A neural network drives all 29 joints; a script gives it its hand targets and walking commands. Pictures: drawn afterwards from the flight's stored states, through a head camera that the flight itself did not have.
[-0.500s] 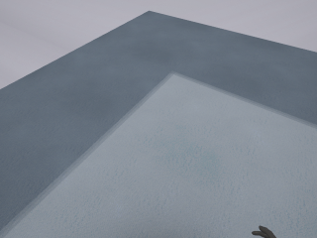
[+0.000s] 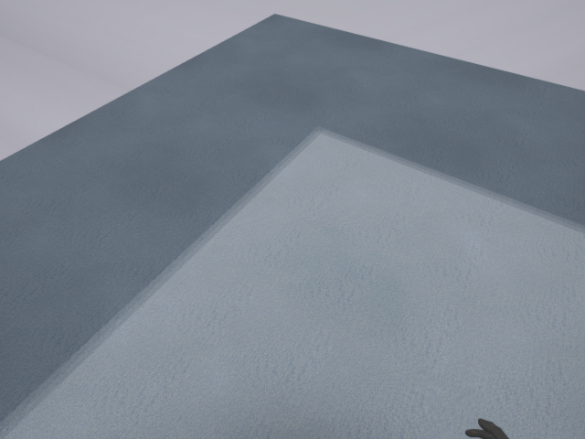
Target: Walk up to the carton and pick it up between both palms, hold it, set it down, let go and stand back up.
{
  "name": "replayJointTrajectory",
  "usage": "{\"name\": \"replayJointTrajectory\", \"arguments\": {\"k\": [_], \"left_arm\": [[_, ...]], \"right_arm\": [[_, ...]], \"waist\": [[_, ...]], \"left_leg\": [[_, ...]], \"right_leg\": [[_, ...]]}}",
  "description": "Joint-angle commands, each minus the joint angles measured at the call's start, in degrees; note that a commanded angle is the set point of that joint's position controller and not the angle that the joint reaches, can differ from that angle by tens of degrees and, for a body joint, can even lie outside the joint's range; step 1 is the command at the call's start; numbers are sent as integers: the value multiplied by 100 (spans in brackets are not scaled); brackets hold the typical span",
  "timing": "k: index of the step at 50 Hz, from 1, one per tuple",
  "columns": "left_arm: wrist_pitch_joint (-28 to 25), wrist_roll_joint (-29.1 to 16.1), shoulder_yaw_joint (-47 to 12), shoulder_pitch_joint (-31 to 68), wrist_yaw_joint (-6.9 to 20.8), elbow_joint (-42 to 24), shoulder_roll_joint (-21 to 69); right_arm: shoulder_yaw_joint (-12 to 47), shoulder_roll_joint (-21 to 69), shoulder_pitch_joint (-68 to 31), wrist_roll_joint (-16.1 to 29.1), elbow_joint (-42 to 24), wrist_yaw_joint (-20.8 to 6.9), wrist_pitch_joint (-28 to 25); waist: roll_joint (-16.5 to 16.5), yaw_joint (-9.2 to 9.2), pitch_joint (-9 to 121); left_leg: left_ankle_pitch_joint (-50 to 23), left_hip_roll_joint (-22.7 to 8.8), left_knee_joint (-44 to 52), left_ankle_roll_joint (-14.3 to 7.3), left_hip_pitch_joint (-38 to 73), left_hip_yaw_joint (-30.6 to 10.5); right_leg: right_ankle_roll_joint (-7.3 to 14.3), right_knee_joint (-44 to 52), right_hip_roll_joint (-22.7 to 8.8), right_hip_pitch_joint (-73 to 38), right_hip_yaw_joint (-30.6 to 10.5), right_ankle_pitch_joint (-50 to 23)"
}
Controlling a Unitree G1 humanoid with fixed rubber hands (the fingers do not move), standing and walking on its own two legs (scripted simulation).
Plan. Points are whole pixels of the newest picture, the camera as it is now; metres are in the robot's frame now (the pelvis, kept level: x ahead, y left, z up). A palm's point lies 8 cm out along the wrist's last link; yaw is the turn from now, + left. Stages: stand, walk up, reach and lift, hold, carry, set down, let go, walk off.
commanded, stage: stand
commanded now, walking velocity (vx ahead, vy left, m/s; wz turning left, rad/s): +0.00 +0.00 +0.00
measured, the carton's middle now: out of the picture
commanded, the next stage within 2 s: none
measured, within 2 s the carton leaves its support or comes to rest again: neither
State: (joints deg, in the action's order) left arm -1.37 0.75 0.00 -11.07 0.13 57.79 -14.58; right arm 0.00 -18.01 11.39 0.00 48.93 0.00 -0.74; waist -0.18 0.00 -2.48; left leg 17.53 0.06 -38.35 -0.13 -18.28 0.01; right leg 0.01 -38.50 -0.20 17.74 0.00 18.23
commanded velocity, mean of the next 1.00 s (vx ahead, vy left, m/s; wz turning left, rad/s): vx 0.00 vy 0.00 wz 0.00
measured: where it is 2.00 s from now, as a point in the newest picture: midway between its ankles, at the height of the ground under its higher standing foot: outside the picture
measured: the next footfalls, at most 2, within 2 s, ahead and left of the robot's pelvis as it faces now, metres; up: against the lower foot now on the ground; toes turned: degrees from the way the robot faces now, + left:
none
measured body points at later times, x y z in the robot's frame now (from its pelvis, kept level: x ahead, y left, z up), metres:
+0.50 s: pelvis +0.00 +0.00 +0.00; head +0.01 +0.00 +0.45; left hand +0.07 +0.26 -0.14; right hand +0.11 -0.28 -0.11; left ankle +0.03 +0.12 -0.72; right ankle +0.03 -0.12 -0.72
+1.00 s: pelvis +0.00 +0.00 +0.01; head +0.01 +0.00 +0.45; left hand +0.06 +0.26 -0.14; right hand +0.10 -0.28 -0.11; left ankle +0.03 +0.12 -0.72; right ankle +0.03 -0.12 -0.72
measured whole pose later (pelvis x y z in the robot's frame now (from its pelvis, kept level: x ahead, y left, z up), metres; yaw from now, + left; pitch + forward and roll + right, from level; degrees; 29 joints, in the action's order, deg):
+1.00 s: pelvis +0.00 +0.00 +0.01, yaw +0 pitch -2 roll +0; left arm -1.4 0.6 0.0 -10.9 0.1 58.7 -14.6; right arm 0.0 -18.0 10.0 0.0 51.3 0.0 -0.7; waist -0.5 0.0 -2.5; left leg 15.4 0.1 -35.2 -0.1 -18.3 0.0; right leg 0.0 -35.4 -0.2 17.7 0.0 16.2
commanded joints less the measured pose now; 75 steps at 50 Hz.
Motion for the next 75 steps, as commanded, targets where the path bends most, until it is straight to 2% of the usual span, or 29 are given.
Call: {"name": "replayJointTrajectory", "arguments": {"k": [1,11,14,20,21,31,36,41,43,47,56,64,65,75], "left_arm": [[-165,-25,322,699,-29,-332,-1629],[-162,-15,312,674,-28,-281,-1571],[-166,-18,308,718,-31,-276,-1587],[-174,-32,301,709,-29,-261,-1608],[-165,-29,298,703,-34,-258,-1582],[-168,-26,300,704,-30,-252,-1596],[-176,-28,309,669,-35,-231,-1624],[-167,-31,290,703,-26,-232,-1577],[-163,-31,307,665,-23,-216,-1605],[-169,-20,285,658,-26,-213,-1591],[-165,-30,285,648,-26,-206,-1579],[-176,-25,286,650,-26,-203,-1587],[-176,-34,286,645,-28,-203,-1592],[-169,-27,283,660,-24,-198,-1563]], "right_arm": [[-281,-1247,-363,-49,83,63,-234],[-273,-1280,-414,-53,180,55,-234],[-273,-1258,-427,-46,197,57,-232],[-258,-1233,-430,-40,226,52,-230],[-260,-1258,-441,-55,236,58,-230],[-245,-1229,-439,-47,285,41,-222],[-246,-1217,-425,-43,308,42,-229],[-232,-1217,-476,-41,291,39,-233],[-244,-1253,-454,-55,320,40,-229],[-239,-1243,-481,-45,307,37,-229],[-236,-1245,-500,-47,335,39,-231],[-231,-1211,-451,-44,355,38,-223],[-236,-1238,-467,-43,352,35,-225],[-235,-1237,-528,-48,353,39,-226]], "waist": [[-159,-25,79],[-119,-13,86],[-228,-45,148],[-228,-44,235],[-148,-27,218],[-257,-42,222],[-165,-44,287],[-234,-30,251],[-131,-14,324],[-219,-27,319],[-166,-12,372],[-252,-34,363],[-176,-20,400],[-184,-8,447]], "left_leg": [[-328,-591,1300,-361,416,-703],[-278,-608,1394,-345,458,-707],[-316,-595,1380,-337,515,-674],[-459,-597,1382,-326,592,-655],[-439,-603,1389,-333,573,-667],[-330,-592,1445,-322,594,-660],[-444,-608,1451,-313,634,-647],[-341,-622,1506,-328,583,-686],[-286,-624,1485,-329,625,-675],[-379,-611,1500,-306,652,-664],[-425,-634,1524,-311,648,-675],[-418,-618,1504,-299,699,-644],[-414,-622,1509,-311,714,-659],[-516,-627,1503,-298,737,-648]], "right_leg": [[357,1531,-597,-112,-950,-313],[339,1603,-586,-126,-930,-250],[339,1652,-608,-135,-941,-278],[319,1669,-629,-182,-938,-380],[322,1677,-619,-198,-933,-372],[312,1769,-624,-151,-954,-217],[303,1752,-627,-227,-937,-381],[302,1803,-629,-203,-931,-227],[303,1798,-629,-207,-944,-185],[299,1795,-632,-220,-931,-266],[292,1761,-617,-298,-902,-431],[284,1848,-643,-235,-936,-292],[282,1837,-646,-238,-943,-297],[278,1835,-638,-280,-911,-388]]}}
